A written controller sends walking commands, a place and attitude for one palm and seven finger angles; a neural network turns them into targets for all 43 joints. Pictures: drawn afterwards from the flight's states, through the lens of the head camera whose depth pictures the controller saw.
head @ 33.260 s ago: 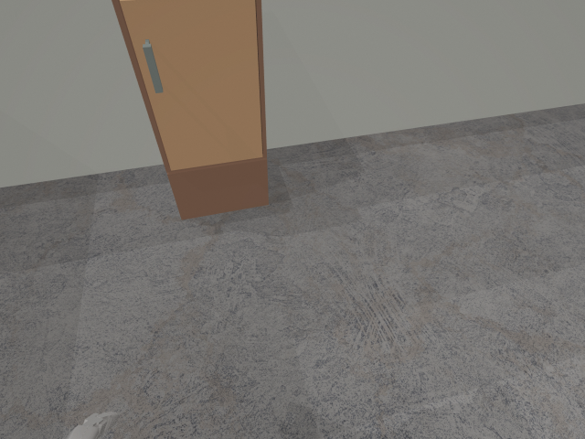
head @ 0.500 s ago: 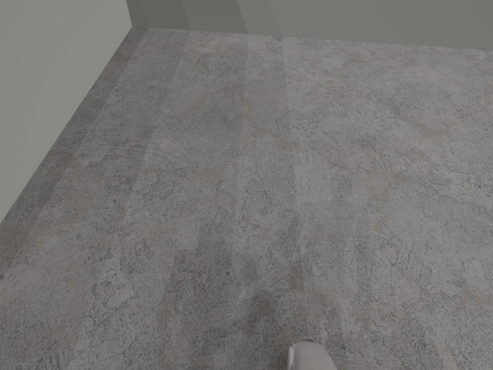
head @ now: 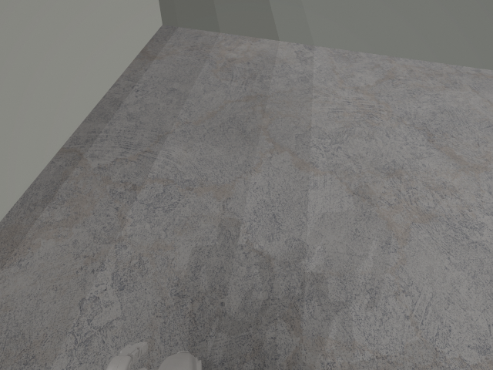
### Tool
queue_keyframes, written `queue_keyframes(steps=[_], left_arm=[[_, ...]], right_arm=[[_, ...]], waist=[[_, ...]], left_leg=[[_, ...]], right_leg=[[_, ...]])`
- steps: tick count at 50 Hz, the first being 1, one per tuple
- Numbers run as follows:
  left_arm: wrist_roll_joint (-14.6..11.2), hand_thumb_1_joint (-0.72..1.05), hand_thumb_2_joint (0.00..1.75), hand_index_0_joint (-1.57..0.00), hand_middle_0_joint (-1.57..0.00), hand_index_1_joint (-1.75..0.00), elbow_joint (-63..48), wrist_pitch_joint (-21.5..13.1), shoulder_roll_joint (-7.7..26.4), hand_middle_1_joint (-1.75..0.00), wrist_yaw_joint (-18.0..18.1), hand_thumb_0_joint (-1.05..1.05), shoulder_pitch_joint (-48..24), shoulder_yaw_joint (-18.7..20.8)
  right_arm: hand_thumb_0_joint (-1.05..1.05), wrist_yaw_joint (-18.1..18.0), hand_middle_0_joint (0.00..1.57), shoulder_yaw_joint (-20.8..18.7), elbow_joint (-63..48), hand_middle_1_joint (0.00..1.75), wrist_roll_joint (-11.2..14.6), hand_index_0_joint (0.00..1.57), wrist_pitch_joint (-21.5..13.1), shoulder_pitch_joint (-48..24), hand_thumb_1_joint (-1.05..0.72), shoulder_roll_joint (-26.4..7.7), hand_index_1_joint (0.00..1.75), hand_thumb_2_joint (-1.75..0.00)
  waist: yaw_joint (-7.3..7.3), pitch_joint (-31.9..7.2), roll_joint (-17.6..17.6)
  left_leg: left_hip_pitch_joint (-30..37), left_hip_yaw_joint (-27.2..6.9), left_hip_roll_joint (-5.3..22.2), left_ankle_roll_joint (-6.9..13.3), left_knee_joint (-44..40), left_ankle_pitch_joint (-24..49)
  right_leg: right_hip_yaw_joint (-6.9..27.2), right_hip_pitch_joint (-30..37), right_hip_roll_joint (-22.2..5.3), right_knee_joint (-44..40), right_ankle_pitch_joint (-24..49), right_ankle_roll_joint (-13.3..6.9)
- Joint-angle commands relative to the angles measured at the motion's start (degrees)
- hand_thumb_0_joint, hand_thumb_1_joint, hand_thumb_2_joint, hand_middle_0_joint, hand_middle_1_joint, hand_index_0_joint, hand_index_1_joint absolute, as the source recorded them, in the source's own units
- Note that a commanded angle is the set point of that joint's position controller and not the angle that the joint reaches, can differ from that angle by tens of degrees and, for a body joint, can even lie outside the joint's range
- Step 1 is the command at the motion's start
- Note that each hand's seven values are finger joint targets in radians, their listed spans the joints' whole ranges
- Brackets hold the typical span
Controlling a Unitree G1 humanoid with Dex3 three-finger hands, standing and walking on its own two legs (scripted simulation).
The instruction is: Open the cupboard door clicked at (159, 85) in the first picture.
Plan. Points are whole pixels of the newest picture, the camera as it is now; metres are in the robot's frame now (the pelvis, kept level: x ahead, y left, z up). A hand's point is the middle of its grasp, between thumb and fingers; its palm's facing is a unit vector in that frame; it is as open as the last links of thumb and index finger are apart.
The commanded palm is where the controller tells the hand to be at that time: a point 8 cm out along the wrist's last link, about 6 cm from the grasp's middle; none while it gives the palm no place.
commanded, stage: turn to face it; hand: left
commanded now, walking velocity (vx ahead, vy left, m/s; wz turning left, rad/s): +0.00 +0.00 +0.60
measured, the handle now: out of the picture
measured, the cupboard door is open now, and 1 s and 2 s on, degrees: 45 45 45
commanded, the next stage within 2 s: none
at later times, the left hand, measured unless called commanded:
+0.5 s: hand out of the picture +0.07 +0.22 -0.16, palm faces +0.28 -0.91 -0.32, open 7.3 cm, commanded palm none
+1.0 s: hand out of the picture -0.05 +0.18 -0.19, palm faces +0.60 -0.76 -0.25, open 7.3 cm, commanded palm none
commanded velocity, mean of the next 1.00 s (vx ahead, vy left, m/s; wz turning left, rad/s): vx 0.00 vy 0.00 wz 0.60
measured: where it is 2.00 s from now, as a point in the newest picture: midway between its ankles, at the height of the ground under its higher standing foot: outside the picture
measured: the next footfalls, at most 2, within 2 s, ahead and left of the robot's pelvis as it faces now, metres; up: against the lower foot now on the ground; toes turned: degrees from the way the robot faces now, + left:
left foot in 0.12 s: +0.08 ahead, +0.13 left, +0.00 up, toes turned +12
right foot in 0.50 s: +0.11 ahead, -0.14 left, +0.00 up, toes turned +15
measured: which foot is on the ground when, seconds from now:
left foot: up 0.00-0.10, down 0.12-0.50, up 0.52-0.88, down 0.90-1.00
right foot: down 0.00-0.10, up 0.12-0.48, down 0.50-0.90, up 0.92-1.00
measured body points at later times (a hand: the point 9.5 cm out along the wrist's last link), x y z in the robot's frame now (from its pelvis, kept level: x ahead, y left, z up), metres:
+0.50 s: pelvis +0.04 -0.03 -0.01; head +0.09 -0.02 +0.44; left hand +0.05 +0.27 -0.13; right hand +0.17 -0.25 -0.16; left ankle +0.04 +0.12 -0.74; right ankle +0.07 -0.15 -0.74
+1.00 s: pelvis +0.04 -0.03 -0.01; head +0.07 +0.03 +0.43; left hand -0.08 +0.22 -0.17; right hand +0.30 -0.16 -0.13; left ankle -0.02 +0.06 -0.74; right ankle +0.07 -0.16 -0.68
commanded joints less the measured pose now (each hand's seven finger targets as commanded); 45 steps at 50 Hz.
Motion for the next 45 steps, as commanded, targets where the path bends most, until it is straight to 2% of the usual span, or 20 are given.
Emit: queue_keyframes(steps=[1, 3, 4, 5, 6, 7, 10, 13, 19, 23, 24, 25, 26, 27, 30, 34, 40, 43, 44, 45], left_arm=[[0.69, 0.90, 0.90, -0.20, -0.20, -0.30, -2.83, 0.43, 9.62, -0.30, 0.18, 0.00, 3.31, 3.08], [0.53, 0.90, 0.90, -0.20, -0.20, -0.30, -3.22, 1.01, 10.30, -0.30, -0.10, 0.00, 3.87, 3.39], [0.16, 0.90, 0.90, -0.20, -0.20, -0.30, -3.69, 1.46, 10.00, -0.30, -0.25, 0.00, 3.90, 3.35], [-0.39, 0.90, 0.90, -0.20, -0.20, -0.30, -5.41, 1.97, 7.42, -0.30, -0.62, 0.00, 4.50, 2.95], [-0.16, 0.90, 0.90, -0.20, -0.20, -0.30, -8.44, 2.48, 6.52, -0.30, -0.59, 0.00, 0.08, 1.99], [0.27, 0.90, 0.90, -0.20, -0.20, -0.30, -9.91, 2.67, 8.23, -0.30, -0.73, 0.00, -2.94, 1.90], [0.55, 0.90, 0.90, -0.20, -0.20, -0.30, -7.09, 3.05, 8.70, -0.30, -1.10, 0.00, 0.31, 2.86], [0.11, 0.90, 0.90, -0.20, -0.20, -0.30, -5.96, 3.12, 8.42, -0.30, -1.45, 0.00, 3.33, 2.56], [-0.53, 0.90, 0.90, -0.20, -0.20, -0.30, -7.42, 3.31, 8.46, -0.30, -0.95, 0.00, 1.16, 1.81], [-0.80, 0.90, 0.90, -0.20, -0.20, -0.30, -5.55, 2.59, 10.19, -0.30, -0.63, 0.00, 9.77, 2.26], [-0.16, 0.90, 0.90, -0.20, -0.20, -0.30, -5.20, 1.92, 13.64, -0.30, -0.20, 0.00, 12.29, 3.01], [0.82, 0.90, 0.90, -0.20, -0.20, -0.30, -5.51, 1.62, 19.79, -0.30, 0.23, 0.00, 12.62, 4.12], [0.31, 0.90, 0.90, -0.20, -0.20, -0.30, -6.26, 1.75, 19.74, -0.30, 0.46, 0.00, 11.08, 3.34], [0.23, 0.90, 0.90, -0.20, -0.20, -0.30, -7.60, 1.90, 17.41, -0.30, 0.50, 0.00, 6.73, 2.75], [-0.15, 0.90, 0.90, -0.20, -0.20, -0.30, -8.22, 1.42, 12.44, -0.30, 0.39, 0.00, 3.25, 1.61], [0.19, 0.90, 0.90, -0.20, -0.20, -0.30, -7.22, 1.09, 13.04, -0.30, 0.47, 0.00, 7.98, 2.13], [0.71, 0.90, 0.90, -0.20, -0.20, -0.30, -5.82, 1.30, 15.48, -0.30, 0.27, 0.00, 11.03, 3.35], [0.11, 0.90, 0.90, -0.20, -0.20, -0.30, -6.20, 1.43, 15.62, -0.30, -0.20, 0.00, 8.83, 3.68], [-0.27, 0.90, 0.90, -0.20, -0.20, -0.30, -7.03, 1.73, 14.34, -0.30, -0.41, 0.00, 7.63, 3.47], [-0.71, 0.90, 0.90, -0.20, -0.20, -0.30, -9.53, 2.05, 9.92, -0.30, -0.94, 0.00, 5.96, 2.31]], right_arm=[[0.00, 0.94, 0.20, -0.70, -4.58, 0.30, -0.13, 0.20, -0.46, 1.55, -0.90, -2.72, 0.30, -0.90], [0.00, 1.11, 0.20, -1.04, -5.26, 0.30, -0.41, 0.20, -0.84, 3.22, -0.90, -4.60, 0.30, -0.90], [0.00, 1.18, 0.20, -1.59, -4.77, 0.30, -0.56, 0.20, -1.14, 6.03, -0.90, -6.96, 0.30, -0.90], [0.00, 0.82, 0.20, -2.89, -5.13, 0.30, -1.10, 0.20, -1.68, 8.60, -0.90, -13.04, 0.30, -0.90], [0.00, -0.07, 0.20, -3.67, -5.19, 0.30, -1.22, 0.20, -1.62, 10.95, -0.90, -17.59, 0.30, -0.90], [0.00, -0.42, 0.20, -3.67, -5.12, 0.30, -1.12, 0.20, -1.65, 10.96, -0.90, -17.76, 0.30, -0.90], [0.00, -1.21, 0.20, -2.51, -8.01, 0.30, -0.76, 0.20, -2.31, 1.55, -0.90, -15.16, 0.30, -0.90], [0.00, -1.27, 0.20, -2.29, -8.41, 0.30, -0.46, 0.20, -2.76, 0.16, -0.90, -14.95, 0.30, -0.90], [0.00, -0.62, 0.20, -3.25, -7.82, 0.30, -0.74, 0.20, -1.67, 0.90, -0.90, -16.23, 0.30, -0.90], [0.00, -0.26, 0.20, -3.74, -9.59, 0.30, -0.17, 0.20, -0.71, -4.79, -0.90, -16.08, 0.30, -0.90], [0.00, 0.05, 0.20, -3.42, -10.29, 0.30, 0.41, 0.20, -0.62, -4.82, -0.90, -13.20, 0.30, -0.90], [0.00, 0.46, 0.20, -2.72, -11.78, 0.30, 0.53, 0.20, -0.71, -5.25, -0.90, -8.93, 0.30, -0.90], [0.00, 0.78, 0.20, -3.20, -11.80, 0.30, -0.07, 0.20, -0.46, -6.60, -0.90, -11.87, 0.30, -0.90], [0.00, 1.24, 0.20, -3.21, -11.66, 0.30, -0.10, 0.20, -0.17, -4.65, -0.90, -11.29, 0.30, -0.90], [0.00, 1.77, 0.20, -2.94, -8.46, 0.30, -0.21, 0.20, 1.00, -4.21, -0.90, -10.19, 0.30, -0.90], [0.00, 2.13, 0.20, -2.10, -8.84, 0.30, 0.13, 0.20, 1.05, -7.82, -0.90, -8.20, 0.30, -0.90], [0.00, 2.12, 0.20, -1.22, -10.44, 0.30, 0.29, 0.20, 0.13, -11.08, -0.90, -7.42, 0.30, -0.90], [0.00, 1.85, 0.20, -1.76, -9.41, 0.30, 0.15, 0.20, -0.57, -4.84, -0.90, -9.63, 0.30, -0.90], [0.00, 1.70, 0.20, -2.73, -8.06, 0.30, -0.16, 0.20, -1.04, 0.22, -0.90, -13.31, 0.30, -0.90], [0.00, 1.23, 0.20, -4.60, -7.58, 0.30, -0.65, 0.20, -1.42, 4.42, -0.90, -20.48, 0.30, -0.90]], waist=[[2.05, -2.17, -5.20], [1.03, -3.60, -1.49], [-0.55, -5.20, 4.07], [-1.55, -6.03, 20.54], [-3.62, -6.40, 24.38], [-3.09, -6.00, 14.27], [1.07, -5.85, 14.28], [2.48, -8.49, 10.41], [0.97, -7.24, 10.32], [5.03, -7.22, 10.26], [6.25, -7.64, 0.40], [7.07, -5.87, -18.43], [6.66, -4.53, -16.81], [3.87, -3.36, -9.29], [1.73, -1.53, -12.13], [3.80, -3.03, -7.56], [6.06, -3.90, -10.01], [2.34, -6.84, -7.38], [-0.62, -9.81, 0.30], [-3.06, -11.14, 19.80]], left_leg=[[4.34, 0.35, 0.63, 0.61, -9.08, -1.33], [11.02, 1.24, -0.92, 1.08, -19.17, 4.29], [17.57, -1.40, -0.39, 1.89, -26.08, 11.33], [22.41, -20.74, 11.88, 8.54, -32.89, 26.53], [23.05, -33.78, 21.59, 16.58, -36.16, 40.00], [20.95, -30.09, 21.68, 17.81, -35.93, 32.82], [17.73, -22.10, 12.19, 12.71, -35.79, 25.68], [21.78, -16.77, 8.08, 11.31, -34.10, 31.10], [19.82, -20.97, 7.78, 12.52, -34.00, 26.97], [8.56, -21.27, 3.71, 9.22, -29.10, 18.17], [0.46, -17.33, -1.30, 5.66, -22.42, 7.01], [-8.80, -5.86, -10.13, 0.59, -6.15, -11.51], [-6.81, -8.53, -6.98, 1.42, 6.88, -15.05], [-5.43, -9.51, -5.55, 1.58, 10.98, -10.53], [-6.04, -6.44, -3.48, -0.52, 16.61, -2.27], [-3.78, -2.73, -3.65, -1.46, 5.08, -2.30], [3.25, 1.20, -4.49, -0.04, -12.61, -4.63], [15.70, 1.46, -5.54, 1.45, -26.38, 6.33], [26.30, -4.14, -0.95, 3.55, -31.00, 17.56], [34.65, -27.67, 16.17, 12.26, -33.35, 38.93]], right_leg=[[9.18, 0.48, -19.05, -7.76, 14.37, -4.04], [6.84, -0.21, -17.51, -0.70, 10.60, -1.37], [4.92, -3.64, -15.02, 6.58, 6.56, 1.20], [2.89, -14.25, -6.57, 19.48, -11.45, 6.35], [9.32, -21.67, -0.99, 32.70, -26.94, 8.09], [15.46, -21.35, -2.31, 38.41, -21.24, 7.10], [18.20, -22.15, -1.40, 42.08, -10.23, 8.07], [17.55, -19.74, -0.23, 37.03, -7.10, 8.96], [16.35, -12.07, 2.11, 19.98, -11.01, 8.80], [14.71, 5.47, 3.69, -0.87, -0.60, 7.71], [21.57, 13.38, -3.76, -10.45, -1.08, 5.87], [39.59, 14.44, -21.03, -15.67, 1.77, -0.55], [39.31, 5.84, -24.93, -14.72, 6.68, -4.31], [32.57, 2.79, -22.72, -13.77, 6.48, -5.22], [20.20, 3.84, -13.90, -9.42, 19.76, -2.12], [15.15, 10.43, -14.06, -7.27, 27.77, -1.97], [13.36, 13.29, -17.20, -2.23, 35.33, -2.96], [9.03, 8.05, -15.67, 6.02, 31.06, 0.88], [6.61, -0.10, -13.41, 15.27, 20.57, 3.91], [6.15, -18.15, -3.87, 29.15, -18.34, 8.80]])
